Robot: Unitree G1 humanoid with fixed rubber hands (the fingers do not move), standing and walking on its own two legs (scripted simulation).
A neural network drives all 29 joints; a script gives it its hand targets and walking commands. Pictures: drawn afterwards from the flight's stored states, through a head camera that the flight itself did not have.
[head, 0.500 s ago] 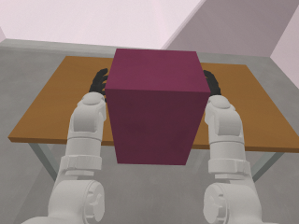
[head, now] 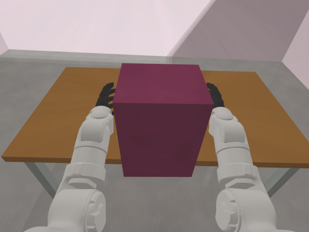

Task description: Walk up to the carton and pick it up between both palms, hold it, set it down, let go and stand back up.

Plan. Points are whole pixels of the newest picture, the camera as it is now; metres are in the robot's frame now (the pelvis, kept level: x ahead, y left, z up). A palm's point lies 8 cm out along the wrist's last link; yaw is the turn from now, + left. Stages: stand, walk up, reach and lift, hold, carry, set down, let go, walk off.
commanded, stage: hold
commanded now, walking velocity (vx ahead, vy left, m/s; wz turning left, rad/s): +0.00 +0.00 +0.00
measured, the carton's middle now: (159, 123) +0.39 -0.01 +0.10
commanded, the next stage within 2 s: none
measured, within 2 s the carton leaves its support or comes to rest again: neither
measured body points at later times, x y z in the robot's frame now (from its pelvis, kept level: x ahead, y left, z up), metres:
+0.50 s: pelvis +0.03 -0.02 +0.00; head +0.02 -0.01 +0.45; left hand +0.35 +0.16 +0.13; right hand +0.36 -0.14 +0.14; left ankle +0.03 +0.10 -0.75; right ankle +0.02 -0.12 -0.75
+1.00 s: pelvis -0.04 +0.01 +0.00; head -0.07 +0.02 +0.45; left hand +0.36 +0.15 +0.17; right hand +0.35 -0.15 +0.19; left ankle +0.03 +0.10 -0.75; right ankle +0.02 -0.12 -0.75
